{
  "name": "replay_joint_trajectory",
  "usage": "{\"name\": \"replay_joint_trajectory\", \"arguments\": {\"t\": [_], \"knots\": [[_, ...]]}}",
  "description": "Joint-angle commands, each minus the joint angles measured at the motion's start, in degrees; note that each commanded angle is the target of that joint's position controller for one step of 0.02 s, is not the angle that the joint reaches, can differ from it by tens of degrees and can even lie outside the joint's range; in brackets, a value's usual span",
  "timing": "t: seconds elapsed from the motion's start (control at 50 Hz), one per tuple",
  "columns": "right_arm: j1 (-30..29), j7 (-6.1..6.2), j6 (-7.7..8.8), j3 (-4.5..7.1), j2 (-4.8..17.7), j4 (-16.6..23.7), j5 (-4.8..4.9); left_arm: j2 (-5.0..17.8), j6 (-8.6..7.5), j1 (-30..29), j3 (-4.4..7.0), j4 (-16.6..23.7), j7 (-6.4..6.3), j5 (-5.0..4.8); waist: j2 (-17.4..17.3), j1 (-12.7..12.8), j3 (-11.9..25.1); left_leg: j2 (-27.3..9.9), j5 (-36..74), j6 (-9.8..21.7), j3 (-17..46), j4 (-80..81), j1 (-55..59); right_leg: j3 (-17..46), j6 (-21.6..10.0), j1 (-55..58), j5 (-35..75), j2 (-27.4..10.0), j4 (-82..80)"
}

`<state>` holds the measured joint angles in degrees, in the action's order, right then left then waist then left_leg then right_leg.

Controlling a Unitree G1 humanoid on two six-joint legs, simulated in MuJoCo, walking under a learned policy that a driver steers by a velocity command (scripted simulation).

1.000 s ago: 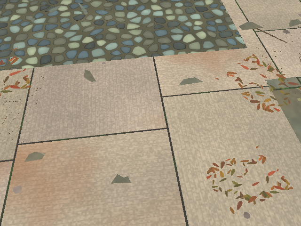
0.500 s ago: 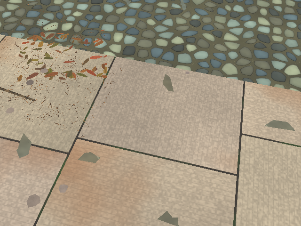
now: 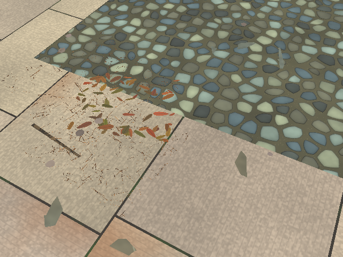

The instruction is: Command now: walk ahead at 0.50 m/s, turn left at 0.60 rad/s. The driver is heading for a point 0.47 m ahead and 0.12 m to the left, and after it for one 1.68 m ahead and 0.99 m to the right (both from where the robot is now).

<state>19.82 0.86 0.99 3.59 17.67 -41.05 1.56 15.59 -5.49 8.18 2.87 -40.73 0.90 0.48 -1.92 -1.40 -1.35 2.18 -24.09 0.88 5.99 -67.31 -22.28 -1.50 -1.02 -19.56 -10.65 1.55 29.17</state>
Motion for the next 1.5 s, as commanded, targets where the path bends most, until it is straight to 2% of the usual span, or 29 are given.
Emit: {"name": "replay_joint_trajectory", "arguments": {"t": [0.02,0.12,0.28,0.34,0.38,0.4,0.42,0.44,0.46,0.52,0.58,0.7,0.82,0.88,0.92,0.94,0.96,0.98,1.0,1.04,1.12,1.22,1.32,1.38,1.4,1.42,1.44,1.46,1.5], "knots": [[-3.5,-0.33,0.59,1.95,5.8,6.1,-0.02,5.7,-0.19,3.6,1.63,1.2,-0.61,0.34,8.6,2.8,0.4,-7.5,5.1,-0.3,1.4,-1.0,-17.0,18.2,-8.3,14.3,-2.7,-16.4,-17.2],[-7.1,-0.91,-0.02,1.00,2.5,7.9,-0.35,8.6,-0.91,4.9,2.81,-1.2,-0.63,-0.23,6.3,2.8,-0.5,-9.0,12.6,-1.4,-0.1,8.6,-19.4,7.7,-10.4,14.6,9.4,-17.2,-20.8],[-19.2,-3.59,0.98,-0.01,0.9,11.3,-0.08,11.8,0.84,9.6,3.47,-4.7,-0.83,-1.66,4.9,6.4,-3.7,-6.7,23.0,1.0,-6.0,29.7,-13.9,-4.3,-7.5,19.9,16.4,-17.0,-20.3],[-17.4,-3.76,0.98,1.06,3.2,11.7,-0.81,14.0,1.77,10.3,3.95,-5.9,-0.80,-2.61,6.5,3.2,-1.4,-2.7,14.8,4.2,-8.9,33.1,-6.7,-6.1,-6.6,23.9,37.6,-18.3,-13.0],[-2.6,-2.96,0.65,3.84,8.0,7.3,-0.90,13.3,2.31,9.9,3.25,-6.2,-1.19,-2.54,5.6,-5.5,7.0,1.3,18.6,7.4,-10.5,38.2,16.1,-9.8,-3.9,17.7,45.5,-15.3,6.0],[6.7,-1.81,0.06,5.26,12.8,5.3,-0.81,9.6,1.93,10.7,1.61,-4.8,-1.29,-0.38,-2.1,-8.4,14.0,-9.0,21.8,10.7,3.8,36.1,34.7,-10.3,-1.4,2.5,22.4,-12.5,24.5],[4.3,-1.78,0.52,5.08,17.0,5.8,-0.54,3.5,0.66,16.7,-0.54,-2.9,-0.47,0.14,-13.6,-1.4,21.6,-22.6,10.1,20.7,34.5,43.8,46.5,-3.5,1.4,-16.7,-23.6,-2.0,42.3],[4.7,-2.17,1.26,3.69,11.3,6.3,-0.56,9.7,-0.48,10.6,0.91,-3.5,-0.02,-2.18,-5.4,-5.7,21.7,-23.1,6.0,19.8,35.9,48.4,44.4,5.2,1.0,-21.5,-22.8,-3.5,47.4],[2.2,-2.35,1.98,2.94,9.5,5.5,-0.90,10.8,-1.10,5.4,1.31,-1.4,0.15,-3.68,-4.9,-5.5,12.7,-20.7,10.9,17.3,26.3,49.1,37.7,4.4,0.2,-25.3,-18.0,-5.7,46.7],[-6.0,-2.35,2.87,1.35,4.8,5.6,-1.78,9.4,-0.68,5.9,1.36,-2.6,-0.33,-1.48,-2.1,0.8,5.0,-14.7,24.8,14.0,12.1,52.8,19.4,4.8,0.5,-17.2,-7.2,-10.6,37.5],[-6.7,-2.11,4.02,1.46,5.3,4.3,-1.53,6.9,1.07,7.4,1.00,-3.4,-0.26,-1.02,-1.2,2.6,3.4,-14.1,28.5,15.1,7.7,57.2,13.9,4.1,2.5,-15.1,-3.3,-10.8,32.8],[-3.0,-0.87,3.98,1.61,7.0,0.5,-1.37,4.4,0.76,-3.9,-0.01,-0.5,0.32,-0.71,-0.8,-0.9,-1.5,-10.8,27.0,11.9,-0.4,59.6,13.1,2.6,3.6,-16.2,16.2,-8.4,11.1],[1.5,-0.56,3.16,2.18,8.4,-4.0,-0.95,5.1,0.25,-10.3,-0.33,2.0,2.29,-1.58,-0.9,-2.8,-3.4,-15.8,27.4,10.2,-1.7,56.8,24.4,2.6,-0.3,-18.5,14.7,-6.2,1.9],[0.1,0.01,2.29,2.62,9.4,-4.6,-1.23,6.9,0.42,-6.5,0.43,1.9,2.87,-1.45,-2.5,0.0,0.0,-16.4,46.2,7.8,-4.4,49.4,29.1,0.5,-3.4,-12.5,6.6,-2.9,1.6],[-0.9,0.79,1.41,2.14,8.8,-3.7,-1.82,11.1,0.81,7.1,2.87,-1.6,2.18,-1.18,-1.1,6.7,9.2,-12.1,57.2,4.3,-9.4,29.7,23.8,-0.8,-6.3,8.1,8.4,0.3,1.0],[5.2,0.65,2.24,0.63,4.7,-1.7,-2.82,17.1,1.08,13.7,4.46,-2.0,1.64,-0.83,8.8,5.6,17.5,-6.8,37.5,0.5,-11.0,8.6,2.7,20.4,-14.4,31.2,7.8,-12.6,2.5],[6.2,-0.17,3.68,-0.69,1.5,-2.5,-2.98,15.4,1.28,15.8,4.14,-2.6,1.83,-2.22,16.8,5.8,23.0,3.2,-5.6,-2.3,-5.2,-6.5,-13.1,46.3,-22.0,42.0,-3.7,-20.8,-8.9],[1.4,-1.12,5.33,0.45,6.8,-1.2,-0.95,12.1,1.29,14.4,2.94,-2.0,1.72,-2.12,11.9,7.5,19.0,-0.5,-5.6,-0.9,1.6,-11.0,-19.8,45.0,-19.2,40.3,-12.0,-20.0,-12.1],[-4.3,-1.46,6.31,0.43,7.4,0.7,0.43,10.8,1.29,11.2,2.70,-1.1,1.39,-1.52,8.2,7.3,12.0,-3.0,-1.4,0.2,0.8,-9.4,-21.5,37.7,-17.1,32.8,-11.1,-18.0,-12.9],[-7.7,-0.84,6.70,0.73,7.3,1.6,-1.54,8.5,1.04,6.2,1.93,0.2,0.98,-0.57,2.8,3.7,4.4,-7.0,4.6,0.3,0.1,0.7,-17.2,28.0,-15.2,18.0,0.6,-14.2,-14.8],[-6.3,-0.44,4.95,0.46,4.8,1.9,-2.58,9.1,1.14,5.4,2.15,1.4,0.01,-0.84,5.1,0.8,2.7,-7.2,7.7,-2.8,-1.5,10.6,-12.0,21.7,-16.0,8.3,11.1,-11.1,-17.8],[-16.9,-0.70,5.10,-0.65,2.1,4.5,-2.25,11.0,1.91,9.2,3.04,0.6,-1.50,-1.71,5.9,4.4,0.7,-3.9,26.6,-5.1,-2.5,31.1,-6.9,16.2,-11.9,3.0,8.0,-6.5,-17.3],[-21.5,-1.68,6.13,0.09,4.4,6.0,-1.09,10.5,3.13,13.2,3.21,-0.4,-2.01,-2.16,7.1,5.4,1.2,-2.0,26.3,-4.2,-0.3,39.5,-3.3,22.8,-10.1,8.9,3.4,-8.7,-11.7],[-15.0,-1.58,6.88,1.39,6.7,4.2,-1.00,9.5,3.61,11.7,3.09,0.2,-2.07,-1.75,8.9,1.1,3.0,-2.4,21.3,-0.9,-1.2,43.4,6.0,25.3,-7.9,10.1,5.4,-8.1,-4.6],[-9.0,-1.16,7.14,2.21,8.6,3.3,-1.78,6.9,3.44,11.5,2.15,0.8,-1.82,-1.37,7.2,-1.9,8.1,-6.5,19.7,1.7,1.6,43.0,16.9,22.6,-6.1,7.0,5.2,-5.2,4.5],[-0.5,-0.68,6.87,3.00,11.9,2.4,-2.11,2.9,3.26,13.6,0.80,1.8,-1.75,-0.11,-1.8,-4.1,16.4,-17.2,16.3,5.0,12.8,42.3,31.4,16.0,-3.7,-0.9,-9.8,-0.2,21.3],[2.2,-1.19,5.89,3.86,15.1,0.1,-2.11,2.5,2.67,19.9,0.34,4.2,-1.68,-2.47,-21.0,-0.4,19.3,-27.5,0.3,13.8,39.6,48.3,42.5,10.4,-1.5,-20.6,-24.8,3.7,37.3],[-0.8,-1.46,5.75,2.60,9.0,1.6,-1.33,8.8,2.71,18.2,1.57,2.2,-1.93,-2.99,-10.9,-1.9,13.0,-25.6,-7.8,12.2,37.8,50.7,37.6,12.2,-0.5,-25.5,-21.0,-0.9,43.0],[-5.2,-1.30,5.32,1.30,5.1,2.0,-1.95,9.8,3.29,10.2,2.31,3.2,-1.82,-2.08,-2.2,-2.2,4.1,-20.1,5.1,8.7,20.3,51.7,26.1,9.8,0.5,-24.1,-11.7,-4.3,42.7]]}}
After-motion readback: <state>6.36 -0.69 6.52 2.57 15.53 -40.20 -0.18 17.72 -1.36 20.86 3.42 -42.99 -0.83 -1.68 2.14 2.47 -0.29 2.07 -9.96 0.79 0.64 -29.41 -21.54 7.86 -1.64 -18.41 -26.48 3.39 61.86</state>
